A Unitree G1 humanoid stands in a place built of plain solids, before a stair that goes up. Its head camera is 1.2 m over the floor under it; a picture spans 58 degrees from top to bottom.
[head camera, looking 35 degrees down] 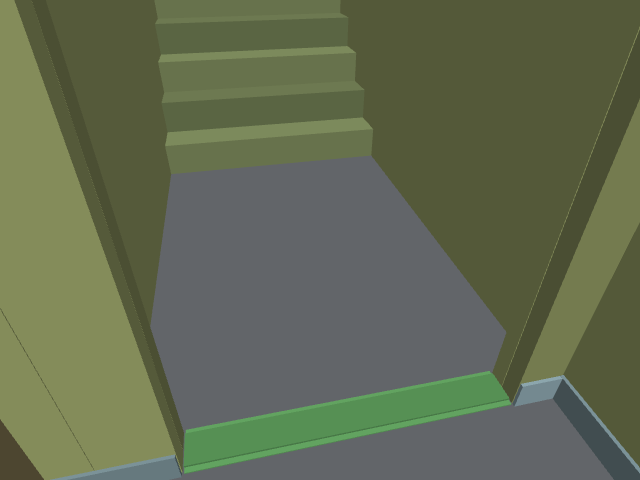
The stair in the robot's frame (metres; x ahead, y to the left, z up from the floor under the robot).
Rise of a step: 0.18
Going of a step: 0.23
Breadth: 1.35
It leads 12 degrees to the left of straight ahead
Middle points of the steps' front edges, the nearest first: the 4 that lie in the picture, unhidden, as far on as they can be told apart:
2.56 0.29 0.19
2.78 0.34 0.37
3.00 0.38 0.56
3.22 0.43 0.74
